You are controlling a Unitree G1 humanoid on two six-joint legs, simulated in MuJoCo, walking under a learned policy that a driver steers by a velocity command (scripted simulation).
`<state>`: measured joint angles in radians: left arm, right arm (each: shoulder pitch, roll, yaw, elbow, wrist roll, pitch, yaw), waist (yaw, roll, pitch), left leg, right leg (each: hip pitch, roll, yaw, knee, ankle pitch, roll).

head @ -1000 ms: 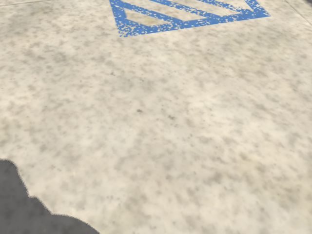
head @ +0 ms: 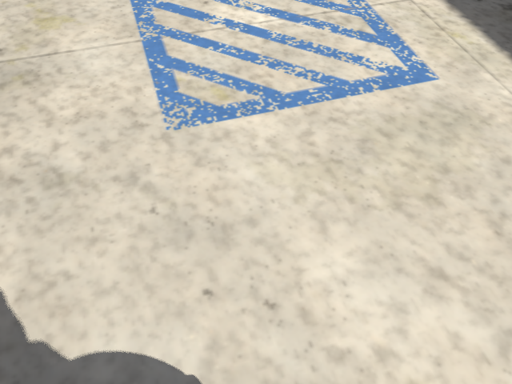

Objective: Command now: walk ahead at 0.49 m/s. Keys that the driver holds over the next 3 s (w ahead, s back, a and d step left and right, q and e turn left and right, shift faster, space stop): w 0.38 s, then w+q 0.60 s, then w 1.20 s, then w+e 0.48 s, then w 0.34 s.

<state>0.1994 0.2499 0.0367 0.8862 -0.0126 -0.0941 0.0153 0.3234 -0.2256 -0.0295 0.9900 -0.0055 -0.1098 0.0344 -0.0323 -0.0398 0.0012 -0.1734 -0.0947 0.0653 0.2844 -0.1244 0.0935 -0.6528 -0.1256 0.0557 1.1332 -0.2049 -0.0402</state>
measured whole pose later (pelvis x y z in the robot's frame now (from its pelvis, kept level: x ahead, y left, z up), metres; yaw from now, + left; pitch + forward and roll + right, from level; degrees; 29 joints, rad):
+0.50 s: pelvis +0.27 -0.08 +0.00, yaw +2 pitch +1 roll -1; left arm 0.27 0.22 0.04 0.92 0.01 -0.11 -0.03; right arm 0.25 -0.28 -0.05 0.94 0.03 -0.08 0.00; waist 0.01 0.05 0.00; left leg -0.59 0.09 -0.05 1.14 -0.24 0.06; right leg -0.21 0.04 -0.09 0.34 -0.15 -0.06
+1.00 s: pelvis +0.54 +0.01 -0.01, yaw +18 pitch +2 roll +0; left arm 0.23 0.26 0.04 0.87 -0.02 -0.13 0.00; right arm 0.20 -0.26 -0.08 0.79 0.01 -0.07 0.03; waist 0.00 -0.01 0.04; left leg -0.38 -0.10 0.02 0.52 -0.17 0.11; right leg -0.40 -0.04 0.02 1.25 -0.39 -0.01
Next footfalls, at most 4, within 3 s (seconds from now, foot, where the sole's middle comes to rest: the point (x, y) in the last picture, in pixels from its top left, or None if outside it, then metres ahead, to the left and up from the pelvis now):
0.30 right None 0.33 -0.17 -0.78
0.88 left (225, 348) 0.62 0.09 -0.78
1.40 right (251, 239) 0.98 0.01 -0.78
1.94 left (152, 202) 1.14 0.34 -0.78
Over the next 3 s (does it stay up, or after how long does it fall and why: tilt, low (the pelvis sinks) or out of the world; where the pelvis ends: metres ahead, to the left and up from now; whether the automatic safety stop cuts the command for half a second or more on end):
stays up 1.61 0.34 -0.02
